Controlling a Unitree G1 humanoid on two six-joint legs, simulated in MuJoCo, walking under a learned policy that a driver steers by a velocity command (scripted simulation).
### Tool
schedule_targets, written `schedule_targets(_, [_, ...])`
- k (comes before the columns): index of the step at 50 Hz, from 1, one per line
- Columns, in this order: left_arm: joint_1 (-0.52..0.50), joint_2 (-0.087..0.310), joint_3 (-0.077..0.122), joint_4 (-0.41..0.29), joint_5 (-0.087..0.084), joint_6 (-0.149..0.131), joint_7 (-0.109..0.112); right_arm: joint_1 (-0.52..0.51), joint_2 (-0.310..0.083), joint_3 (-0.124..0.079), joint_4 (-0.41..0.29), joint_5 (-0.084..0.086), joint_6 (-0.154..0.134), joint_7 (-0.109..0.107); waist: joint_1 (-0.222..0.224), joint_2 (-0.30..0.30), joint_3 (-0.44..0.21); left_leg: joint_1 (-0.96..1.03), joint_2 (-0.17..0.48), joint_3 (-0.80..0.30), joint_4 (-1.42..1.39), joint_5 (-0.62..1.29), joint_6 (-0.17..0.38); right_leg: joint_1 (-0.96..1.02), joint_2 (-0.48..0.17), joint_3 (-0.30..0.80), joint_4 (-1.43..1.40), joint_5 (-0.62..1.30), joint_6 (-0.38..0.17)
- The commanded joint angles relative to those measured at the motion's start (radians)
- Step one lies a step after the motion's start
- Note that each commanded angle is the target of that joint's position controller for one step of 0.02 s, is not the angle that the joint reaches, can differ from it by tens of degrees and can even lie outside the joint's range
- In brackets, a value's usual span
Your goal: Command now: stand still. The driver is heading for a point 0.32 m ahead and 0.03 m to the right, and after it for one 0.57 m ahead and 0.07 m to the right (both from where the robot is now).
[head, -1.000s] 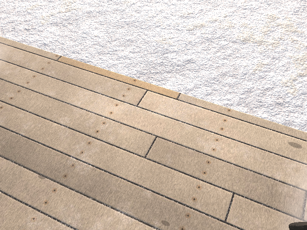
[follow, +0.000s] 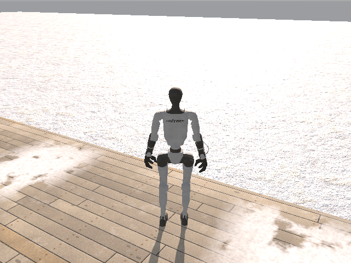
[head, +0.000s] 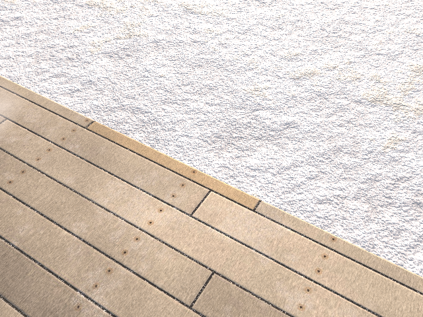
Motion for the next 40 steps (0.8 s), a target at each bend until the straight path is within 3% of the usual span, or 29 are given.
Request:
schedule_targets(1, [0.014, 0.1, 0.021, -0.011, 0.0, -0.01, 0.005, 0.022, -0.087, -0.013, 0.001, 0.0, -0.006, -0.007, 0.004, 0.004, -0.004, -0.023, 0.089, -0.08, -0.053, 0.093, 0.028, 0.025, -0.136, 0.144, -0.089, 0.053, -0.02])
schedule_targets(3, [0.021, 0.097, 0.02, 0.008, 0.0, -0.009, 0.006, 0.023, -0.085, -0.012, 0.018, 0.0, -0.005, -0.009, 0.004, 0.004, 0.0, -0.019, 0.092, -0.08, -0.055, 0.097, 0.03, 0.028, -0.134, 0.142, -0.089, 0.058, -0.019])
schedule_targets(4, [0.043, 0.104, 0.023, 0.022, 0.002, -0.006, 0.004, 0.048, -0.076, -0.009, 0.031, -0.002, -0.004, -0.008, 0.005, -0.011, -0.04, -0.015, 0.068, -0.061, -0.048, -0.058, 0.039, 0.043, -0.119, 0.144, -0.107, -0.151, -0.024])
schedule_targets(5, [0.052, 0.145, 0.04, 0.024, 0.003, 0.002, -0.001, 0.052, -0.099, -0.019, 0.028, -0.009, -0.001, -0.005, 0.011, -0.039, -0.017, -0.072, 0.026, -0.028, 0.012, -0.297, 0.059, 0.027, -0.107, 0.166, -0.107, -0.418, -0.047])
schedule_targets(6, [0.09, 0.161, 0.048, 0.029, 0.008, 0.009, -0.007, 0.013, -0.121, -0.027, 0.006, -0.021, 0.001, 0.004, 0.034, -0.052, 0.029, -0.181, 0.017, -0.03, 0.063, -0.431, 0.078, 0.032, -0.143, 0.232, -0.142, -0.604, -0.08])
schedule_targets(7, [0.131, 0.187, 0.059, 0.041, 0.003, 0.014, -0.011, -0.026, -0.103, -0.025, -0.022, -0.02, 0.0, 0.015, 0.05, -0.112, 0.08, -0.306, 0.01, 0.001, 0.139, -0.465, 0.082, 0.032, -0.224, 0.357, -0.224, -0.766, -0.124])
schedule_targets(8, [0.115, 0.193, 0.07, 0.046, 0.0, 0.011, -0.011, -0.065, -0.055, -0.012, -0.051, -0.02, -0.009, 0.027, 0.04, -0.185, 0.134, -0.323, 0.02, 0.099, 0.28, -0.246, 0.065, 0.005, -0.337, 0.47, -0.314, -0.746, -0.17])
schedule_targets(9, [0.118, 0.155, 0.066, 0.047, 0.004, -0.001, -0.015, -0.112, -0.079, -0.019, -0.071, -0.027, -0.021, 0.034, 0.048, -0.124, 0.129, -0.325, 0.06, 0.082, 0.367, -0.194, 0.059, -0.022, -0.372, 0.497, -0.353, -0.625, -0.184])
schedule_targets(10, [0.095, 0.152, 0.068, 0.042, 0.009, -0.015, -0.017, -0.103, -0.084, -0.026, -0.074, -0.024, -0.032, 0.04, 0.021, -0.073, 0.094, -0.318, 0.072, 0.069, 0.4, -0.184, 0.057, -0.007, -0.354, 0.451, -0.345, -0.517, -0.17])
schedule_targets(12, [0.023, 0.166, 0.076, 0.021, -0.001, -0.035, -0.018, -0.04, -0.069, -0.029, -0.062, -0.017, -0.053, 0.053, -0.029, -0.067, 0.033, -0.22, 0.071, 0.096, 0.334, -0.173, 0.064, -0.025, -0.29, 0.319, -0.321, -0.403, -0.135])
schedule_targets(14, [-0.023, 0.17, 0.081, 0.012, -0.011, -0.043, -0.022, 0.012, -0.057, -0.033, -0.052, -0.007, -0.06, 0.052, -0.06, -0.11, 0.043, -0.046, 0.035, 0.159, 0.185, -0.172, 0.07, -0.141, -0.225, 0.216, -0.289, -0.396, -0.118])
schedule_targets(16, [-0.068, 0.165, 0.087, 0.002, -0.012, -0.037, -0.023, 0.162, -0.046, -0.037, -0.002, -0.007, -0.063, 0.038, -0.124, -0.054, 0.077, 0.189, -0.002, 0.231, 0.006, -0.065, 0.07, -0.325, -0.177, 0.154, -0.145, -0.467, -0.113])
schedule_targets(17, [-0.113, 0.123, 0.078, -0.024, -0.001, -0.041, -0.026, 0.272, -0.076, -0.047, 0.035, -0.013, -0.074, 0.027, -0.165, 0.05, 0.066, 0.368, 0.057, 0.129, -0.051, -0.154, 0.087, -0.498, -0.124, 0.095, 0.058, -0.427, -0.088])
schedule_targets(18, [-0.166, 0.015, 0.047, -0.069, 0.009, -0.049, -0.031, 0.365, -0.14, -0.057, 0.041, -0.034, -0.087, 0.017, -0.198, 0.287, 0.004, 0.441, 0.32, -0.252, -0.188, -0.453, 0.121, -0.623, -0.018, -0.02, 0.459, -0.369, -0.045])
schedule_targets(19, [-0.164, 0.009, 0.044, -0.113, 0.011, -0.058, -0.039, 0.302, -0.203, -0.069, 0.019, -0.035, -0.085, 0.012, -0.136, 0.243, 0.053, 0.352, 0.471, -0.571, -0.302, -0.675, 0.229, -0.782, 0.003, 0.054, 0.591, -0.271, -0.053])
schedule_targets(20, [-0.19, 0.061, 0.053, -0.123, 0.02, -0.062, -0.048, 0.226, -0.201, -0.075, 0.003, -0.032, -0.084, 0.01, -0.095, 0.15, 0.094, 0.274, 0.49, -0.579, -0.304, -0.698, 0.262, -0.813, -0.079, 0.108, 0.667, -0.17, -0.051])
schedule_targets(21, [-0.179, 0.093, 0.062, -0.111, 0.018, -0.067, -0.061, 0.158, -0.155, -0.065, -0.02, -0.02, -0.093, 0.02, -0.055, 0.074, 0.083, 0.262, 0.41, -0.452, -0.288, -0.578, 0.221, -0.786, -0.104, 0.119, 0.679, -0.079, -0.036])
schedule_targets(23, [-0.138, 0.107, 0.071, -0.089, 0.029, -0.062, -0.078, 0.137, -0.126, -0.057, -0.036, -0.012, -0.11, 0.024, -0.023, 0.066, 0.041, 0.227, 0.32, -0.276, -0.319, -0.407, 0.172, -0.689, -0.123, 0.073, 0.642, -0.013, 0.005])
schedule_targets(24, [-0.136, 0.094, 0.068, -0.08, 0.041, -0.054, -0.083, 0.186, -0.091, -0.048, -0.017, -0.011, -0.118, 0.025, -0.033, 0.045, 0.046, 0.219, 0.277, -0.191, -0.326, -0.286, 0.161, -0.658, -0.123, 0.043, 0.651, 0.002, 0.014])
schedule_targets(25, [-0.152, 0.06, 0.06, -0.092, 0.039, -0.049, -0.087, 0.198, -0.094, -0.047, -0.006, -0.014, -0.12, 0.022, -0.027, 0.083, 0.067, 0.173, 0.27, -0.173, -0.338, -0.213, 0.181, -0.64, -0.121, 0.022, 0.618, 0.029, 0.031])
schedule_targets(27, [-0.233, 0.038, 0.047, -0.124, 0.034, -0.046, -0.082, 0.214, -0.063, -0.036, 0.009, -0.012, -0.123, 0.021, -0.029, 0.059, 0.129, 0.118, 0.226, -0.059, -0.322, 0.095, 0.18, -0.601, -0.113, -0.022, 0.518, 0.067, 0.048])
schedule_targets(30, [-0.289, -0.001, 0.024, -0.144, 0.017, -0.044, -0.072, 0.23, -0.072, -0.033, 0.018, -0.01, -0.115, 0.024, -0.038, 0.095, 0.124, 0.062, 0.179, 0.069, -0.252, 0.476, 0.146, -0.406, -0.065, -0.086, 0.309, 0.13, 0.035])
schedule_targets(32, [-0.286, 0.014, 0.025, -0.144, 0.011, -0.05, -0.059, 0.249, -0.084, -0.034, 0.03, -0.011, -0.11, 0.023, -0.041, 0.128, 0.104, 0.102, 0.196, 0.079, -0.194, 0.657, 0.134, -0.313, -0.036, -0.099, 0.234, 0.171, 0.007])
schedule_targets(35, [-0.04, 0.083, 0.05, -0.061, 0.018, -0.073, -0.033, 0.207, -0.13, -0.047, 0.027, -0.005, -0.105, 0.007, 0.066, 0.123, -0.022, 0.177, 0.197, 0.085, 0.081, 0.851, 0.087, -0.074, 0.019, -0.069, 0.137, 0.204, -0.055])
schedule_targets(36, [0.089, 0.102, 0.06, -0.013, 0.03, -0.087, -0.027, 0.194, -0.135, -0.05, 0.025, 0.009, -0.101, 0.004, 0.126, 0.086, -0.081, 0.127, 0.164, 0.11, 0.255, 0.753, 0.065, 0.091, 0.0, -0.067, 0.044, 0.348, -0.069])
schedule_targets(37, [0.201, 0.173, 0.074, 0.014, 0.056, -0.101, -0.022, 0.244, -0.087, -0.041, 0.003, 0.02, -0.096, 0.001, 0.122, -0.011, -0.2, -0.049, 0.107, 0.129, 0.5, 0.323, 0.042, 0.335, -0.199, 0.093, 0.135, 0.736, -0.084])
schedule_targets(38, [0.222, 0.235, 0.084, 0.009, 0.051, -0.098, -0.035, 0.452, 0.032, -0.023, 0.035, 0.063, -0.08, -0.007, 0.042, -0.219, -0.413, -0.249, -0.039, 0.099, 0.895, -0.492, 0.018, 0.599, -0.504, 0.42, 0.212, 1.231, -0.259])
schedule_targets(39, [0.209, 0.209, 0.084, -0.002, -0.019, -0.077, -0.039, 0.472, -0.02, -0.039, 0.063, 0.041, -0.068, -0.015, 0.052, -0.096, -0.486, -0.234, -0.023, -0.041, 0.973, -0.415, 0.023, 0.514, -0.478, 0.46, 0.148, 1.135, -0.298])
schedule_targets(40, [0.066, 0.149, 0.073, -0.024, -0.024, -0.061, -0.028, 0.363, -0.024, -0.041, 0.04, 0.022, -0.061, -0.011, 0.031, -0.107, -0.342, -0.295, 0.011, 0.008, 0.995, -0.342, 0.013, 0.342, -0.437, 0.404, 0.04, 0.752, -0.304])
